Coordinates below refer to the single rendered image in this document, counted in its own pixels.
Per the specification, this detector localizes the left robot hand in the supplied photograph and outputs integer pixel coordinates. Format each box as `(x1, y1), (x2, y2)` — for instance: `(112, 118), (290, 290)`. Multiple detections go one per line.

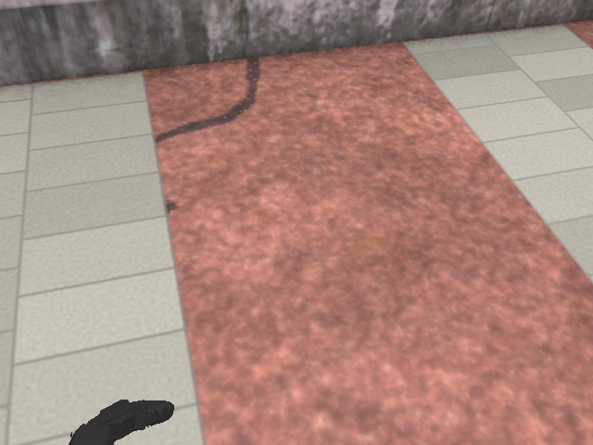
(69, 400), (174, 445)

